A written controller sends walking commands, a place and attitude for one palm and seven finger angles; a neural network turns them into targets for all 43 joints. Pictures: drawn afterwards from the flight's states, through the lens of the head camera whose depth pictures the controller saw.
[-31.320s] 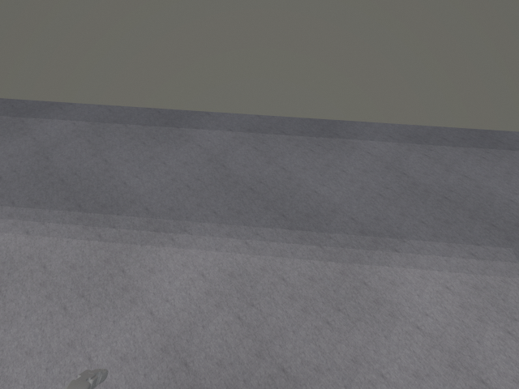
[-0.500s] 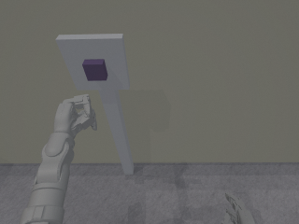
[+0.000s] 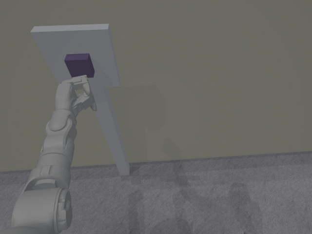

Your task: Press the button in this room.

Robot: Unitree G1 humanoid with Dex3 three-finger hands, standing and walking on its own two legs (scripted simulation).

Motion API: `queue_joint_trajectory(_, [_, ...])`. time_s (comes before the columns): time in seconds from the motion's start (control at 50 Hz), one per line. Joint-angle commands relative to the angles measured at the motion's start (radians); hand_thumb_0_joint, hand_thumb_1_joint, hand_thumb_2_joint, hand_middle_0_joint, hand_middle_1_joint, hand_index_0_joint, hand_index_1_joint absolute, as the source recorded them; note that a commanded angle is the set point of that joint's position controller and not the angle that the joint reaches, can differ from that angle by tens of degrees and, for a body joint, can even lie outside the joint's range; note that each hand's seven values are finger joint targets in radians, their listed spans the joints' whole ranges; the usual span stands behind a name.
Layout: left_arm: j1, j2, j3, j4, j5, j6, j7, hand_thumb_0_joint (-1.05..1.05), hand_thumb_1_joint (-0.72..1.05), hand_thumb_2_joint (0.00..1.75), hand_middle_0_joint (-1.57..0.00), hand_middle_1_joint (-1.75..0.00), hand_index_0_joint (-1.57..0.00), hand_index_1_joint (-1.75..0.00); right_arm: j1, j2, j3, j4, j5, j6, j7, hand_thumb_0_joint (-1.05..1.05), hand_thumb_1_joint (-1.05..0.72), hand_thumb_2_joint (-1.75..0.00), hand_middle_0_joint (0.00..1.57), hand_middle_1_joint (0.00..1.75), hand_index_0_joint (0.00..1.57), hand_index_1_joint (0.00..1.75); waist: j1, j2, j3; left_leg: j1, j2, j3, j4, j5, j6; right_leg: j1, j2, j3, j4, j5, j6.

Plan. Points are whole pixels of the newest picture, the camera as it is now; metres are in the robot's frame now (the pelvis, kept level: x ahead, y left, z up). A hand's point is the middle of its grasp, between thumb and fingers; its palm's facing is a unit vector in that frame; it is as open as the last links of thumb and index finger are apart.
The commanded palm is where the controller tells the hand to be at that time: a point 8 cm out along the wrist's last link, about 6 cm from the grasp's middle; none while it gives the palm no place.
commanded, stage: aim a knuckle at the button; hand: left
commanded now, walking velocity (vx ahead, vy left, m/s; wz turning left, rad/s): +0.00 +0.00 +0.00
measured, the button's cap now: (80, 65) +0.53 +0.21 +0.15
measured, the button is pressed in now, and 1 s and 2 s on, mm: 0 0 11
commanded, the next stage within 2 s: press the button with the knuckle in 0.76 s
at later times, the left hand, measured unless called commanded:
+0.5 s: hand (91, 101) +0.42 +0.17 +0.12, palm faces +0.06 -1.00 +0.00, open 3.1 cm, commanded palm +0.39 +0.22 +0.12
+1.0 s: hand (87, 101) +0.42 +0.18 +0.12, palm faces +0.09 -1.00 -0.01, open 3.1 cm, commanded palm +0.40 +0.23 +0.12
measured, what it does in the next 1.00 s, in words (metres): stands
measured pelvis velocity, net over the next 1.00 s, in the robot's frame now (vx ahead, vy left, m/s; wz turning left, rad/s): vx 0.00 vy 0.01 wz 0.00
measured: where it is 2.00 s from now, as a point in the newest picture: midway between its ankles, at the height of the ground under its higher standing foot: outside the picture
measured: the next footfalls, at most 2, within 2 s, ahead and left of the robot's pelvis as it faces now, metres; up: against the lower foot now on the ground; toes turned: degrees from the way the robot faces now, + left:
none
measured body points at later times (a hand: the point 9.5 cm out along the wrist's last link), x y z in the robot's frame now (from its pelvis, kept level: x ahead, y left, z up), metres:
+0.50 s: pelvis +0.00 +0.01 +0.00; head +0.03 +0.00 +0.45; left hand +0.41 +0.22 +0.12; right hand +0.11 -0.24 -0.12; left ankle +0.02 +0.13 -0.73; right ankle -0.02 -0.11 -0.73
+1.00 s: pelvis +0.00 +0.01 +0.00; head +0.03 +0.00 +0.45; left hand +0.41 +0.24 +0.12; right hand +0.08 -0.26 -0.12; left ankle +0.02 +0.13 -0.73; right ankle -0.02 -0.11 -0.73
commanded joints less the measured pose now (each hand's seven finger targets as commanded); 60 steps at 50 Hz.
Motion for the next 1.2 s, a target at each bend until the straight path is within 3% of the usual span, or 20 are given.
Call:
queue_joint_trajectory(0.0, [-0.34, 0.212, 0.071, -0.233, -0.022, -0.109, -0.014, 0.0, 0.9, 0.9, -1.3, -1.5, -1.3, -1.5, 0.012, -0.13, -0.053, -0.141, 0.003, -0.034, -0.002, 0.0, -0.9, -0.9, 0.2, 0.3, 0.2, 0.3, 0.032, -0.029, -0.38, 0.202, -0.066, -0.029, -0.025, 0.267, 0.048, 0.105, 0.029, 0.037, -0.062, 0.438, -0.002])
queue_joint_trajectory(0.02, [-0.348, 0.204, 0.064, -0.266, -0.025, -0.122, -0.014, 0.0, 0.9, 0.9, -1.3, -1.5, -1.3, -1.5, 0.009, -0.127, -0.054, -0.147, 0.003, -0.035, 0.0, 0.0, -0.9, -0.9, 0.2, 0.3, 0.2, 0.3, 0.03, 0.004, -0.384, 0.218, -0.065, -0.026, -0.023, 0.278, 0.048, 0.1, 0.031, 0.039, -0.062, 0.447, -0.002])
queue_joint_trajectory(0.1, [-0.298, 0.228, 0.086, -0.302, -0.029, -0.143, -0.011, 0.0, 0.9, 0.9, -1.3, -1.5, -1.3, -1.5, 0.017, -0.132, -0.061, -0.15, 0.005, -0.028, 0.004, 0.0, -0.9, -0.9, 0.2, 0.3, 0.2, 0.3, 0.027, -0.064, -0.361, 0.198, -0.061, -0.022, -0.027, 0.282, 0.054, 0.116, 0.036, 0.039, -0.065, 0.475, 0.004])
queue_joint_trajectory(0.12, [-0.29, 0.224, 0.085, -0.311, -0.029, -0.14, -0.012, 0.0, 0.9, 0.9, -1.3, -1.5, -1.3, -1.5, 0.012, -0.13, -0.061, -0.152, 0.006, -0.026, 0.003, 0.0, -0.9, -0.9, 0.2, 0.3, 0.2, 0.3, 0.031, -0.031, -0.354, 0.199, -0.063, -0.017, -0.032, 0.272, 0.052, 0.111, 0.035, 0.04, -0.067, 0.463, 0.003])
queue_joint_trajectory(0.2, [-0.289, 0.197, 0.055, -0.321, -0.027, -0.119, -0.014, 0.0, 0.9, 0.9, -1.3, -1.5, -1.3, -1.5, 0.002, -0.128, -0.06, -0.151, 0.011, -0.022, 0.0, 0.0, -0.9, -0.9, 0.2, 0.3, 0.2, 0.3, 0.014, -0.018, -0.296, 0.202, -0.059, -0.019, -0.035, 0.236, 0.054, 0.067, 0.036, 0.037, -0.083, 0.412, 0.003])
queue_joint_trajectory(0.4, [-0.427, 0.112, -0.027, -0.283, -0.024, -0.102, 0.007, 0.0, 0.9, 0.9, -1.3, -1.5, -1.3, -1.5, -0.015, -0.123, -0.05, -0.136, 0.013, -0.032, -0.006, 0.0, -0.9, -0.9, 0.2, 0.3, 0.2, 0.3, -0.017, -0.01, -0.278, 0.236, -0.054, -0.046, -0.03, 0.17, 0.049, -0.027, 0.038, 0.024, -0.084, 0.288, 0.0])
queue_joint_trajectory(0.44, [-0.442, 0.131, -0.014, -0.248, -0.017, -0.102, 0.018, 0.0, 0.9, 0.9, -1.3, -1.5, -1.3, -1.5, -0.013, -0.126, -0.046, -0.132, 0.012, -0.031, -0.006, 0.0, -0.9, -0.9, 0.2, 0.3, 0.2, 0.3, -0.015, -0.014, -0.278, 0.22, -0.054, -0.051, -0.029, 0.156, 0.046, -0.03, 0.036, 0.022, -0.08, 0.268, -0.002])
queue_joint_trajectory(0.46, [-0.452, 0.149, 0.005, -0.227, -0.011, -0.104, 0.027, 0.0, 0.9, 0.9, -1.3, -1.5, -1.3, -1.5, -0.003, -0.129, -0.047, -0.127, 0.007, -0.03, -0.005, 0.0, -0.9, -0.9, 0.2, 0.3, 0.2, 0.3, -0.016, -0.051, -0.286, 0.219, -0.052, -0.056, -0.025, 0.164, 0.05, -0.024, 0.037, 0.021, -0.076, 0.272, -0.001])
queue_joint_trajectory(0.54, [-0.436, 0.148, 0.012, -0.262, 0.0, -0.119, 0.04, 0.0, 0.9, 0.9, -1.3, -1.5, -1.3, -1.5, -0.008, -0.123, -0.047, -0.145, 0.003, -0.032, 0.004, 0.0, -0.9, -0.9, 0.2, 0.3, 0.2, 0.3, 0.008, 0.009, -0.371, 0.253, -0.054, -0.052, -0.013, 0.236, 0.042, 0.006, 0.035, 0.021, -0.05, 0.339, -0.006])
queue_joint_trajectory(0.56, [-0.406, 0.148, 0.015, -0.254, 0.003, -0.122, 0.042, 0.0, 0.9, 0.9, -1.3, -1.5, -1.3, -1.5, -0.001, -0.124, -0.048, -0.146, 0.001, -0.03, 0.007, 0.0, -0.9, -0.9, 0.2, 0.3, 0.2, 0.3, 0.011, -0.02, -0.382, 0.25, -0.051, -0.057, -0.009, 0.255, 0.043, 0.018, 0.038, 0.018, -0.043, 0.353, -0.007])
queue_joint_trajectory(0.58, [-0.384, 0.146, 0.018, -0.262, 0.001, -0.121, 0.043, 0.0, 0.9, 0.9, -1.3, -1.5, -1.3, -1.5, -0.007, -0.122, -0.047, -0.154, 0.002, -0.029, 0.01, 0.0, -0.9, -0.9, 0.2, 0.3, 0.2, 0.3, 0.021, 0.01, -0.383, 0.25, -0.052, -0.052, -0.008, 0.277, 0.042, 0.024, 0.037, 0.022, -0.04, 0.377, -0.008])
queue_joint_trajectory(0.62, [-0.355, 0.131, 0.01, -0.274, -0.001, -0.115, 0.042, 0.0, 0.9, 0.9, -1.3, -1.5, -1.3, -1.5, -0.008, -0.12, -0.048, -0.161, 0.003, -0.025, 0.014, 0.0, -0.9, -0.9, 0.2, 0.3, 0.2, 0.3, 0.022, 0.0, -0.368, 0.244, -0.05, -0.046, -0.007, 0.293, 0.041, 0.031, 0.039, 0.018, -0.04, 0.4, -0.007])
queue_joint_trajectory(0.66, [-0.315, 0.149, 0.03, -0.275, -0.005, -0.106, 0.042, 0.0, 0.9, 0.9, -1.3, -1.5, -1.3, -1.5, -0.005, -0.125, -0.048, -0.167, 0.002, -0.022, 0.015, 0.0, -0.9, -0.9, 0.2, 0.3, 0.2, 0.3, 0.026, -0.052, -0.348, 0.211, -0.051, -0.044, -0.012, 0.281, 0.045, 0.053, 0.041, 0.017, -0.045, 0.405, -0.006])
queue_joint_trajectory(0.7, [-0.315, 0.176, 0.048, -0.261, -0.01, -0.091, 0.039, 0.0, 0.9, 0.9, -1.3, -1.5, -1.3, -1.5, -0.012, -0.129, -0.049, -0.17, 0.009, -0.015, 0.01, 0.0, -0.9, -0.9, 0.2, 0.3, 0.2, 0.3, 0.022, -0.093, -0.296, 0.173, -0.052, -0.036, -0.024, 0.227, 0.048, 0.049, 0.039, 0.022, -0.061, 0.381, 0.001])
queue_joint_trajectory(0.78, [-0.361, 0.149, 0.017, -0.318, -0.01, -0.093, 0.032, 0.0, 0.9, 0.9, -1.3, -1.5, -1.3, -1.5, -0.017, -0.122, -0.049, -0.17, 0.01, -0.014, 0.005, 0.0, -0.9, -0.9, 0.2, 0.3, 0.2, 0.3, 0.007, -0.031, -0.293, 0.199, -0.054, -0.033, -0.025, 0.211, 0.05, 0.03, 0.039, 0.028, -0.07, 0.357, -0.001])
queue_joint_trajectory(0.84, [-0.351, 0.192, 0.051, -0.357, -0.017, -0.109, 0.022, 0.0, 0.9, 0.9, -1.3, -1.5, -1.3, -1.5, -0.013, -0.124, -0.051, -0.167, 0.007, -0.016, -0.001, 0.0, -0.9, -0.9, 0.2, 0.3, 0.2, 0.3, 0.019, -0.004, -0.338, 0.215, -0.057, -0.032, -0.023, 0.221, 0.05, 0.056, 0.039, 0.036, -0.07, 0.368, -0.004])
queue_joint_trajectory(0.94, [-0.501, 0.174, 0.003, -0.256, -0.02, -0.113, 0.002, 0.0, 0.9, 0.9, -1.3, -1.5, -1.3, -1.5, -0.004, -0.128, -0.045, -0.126, 0.013, -0.019, -0.014, 0.0, -0.9, -0.9, 0.2, 0.3, 0.2, 0.3, -0.035, -0.003, -0.258, 0.199, -0.055, -0.042, -0.021, 0.14, 0.052, -0.028, 0.039, 0.038, -0.09, 0.278, 0.002])
queue_joint_trajectory(1.0, [-0.49, 0.213, 0.045, -0.182, -0.019, -0.114, -0.005, 0.0, 0.9, 0.9, -1.3, -1.5, -1.3, -1.5, 0.015, -0.136, -0.049, -0.118, 0.009, -0.018, -0.016, 0.0, -0.9, -0.9, 0.2, 0.3, 0.2, 0.3, -0.019, -0.017, -0.308, 0.194, -0.058, -0.046, -0.017, 0.149, 0.051, -0.008, 0.037, 0.037, -0.08, 0.281, 0.0])
queue_joint_trajectory(1.12, [-0.544, 0.234, 0.057, -0.078, -0.01, -0.118, -0.016, 0.0, 0.9, 0.9, -1.3, -1.5, -1.3, -1.5, 0.049, -0.143, -0.048, -0.111, 0.003, -0.009, -0.008, 0.0, -0.9, -0.9, 0.2, 0.3, 0.2, 0.3, -0.027, -0.025, -0.328, 0.176, -0.057, -0.049, 0.003, 0.193, 0.051, -0.02, 0.037, 0.033, -0.058, 0.325, 0.0])
queue_joint_trajectory(1.18, [-0.54, 0.261, 0.087, -0.089, -0.007, -0.14, -0.011, 0.0, 0.9, 0.9, -1.3, -1.5, -1.3, -1.5, 0.06, -0.145, -0.053, -0.123, -0.001, -0.006, -0.001, 0.0, -0.9, -0.9, 0.2, 0.3, 0.2, 0.3, -0.015, -0.023, -0.384, 0.183, -0.057, -0.046, 0.013, 0.234, 0.052, 0.006, 0.039, 0.036, -0.043, 0.368, 0.0])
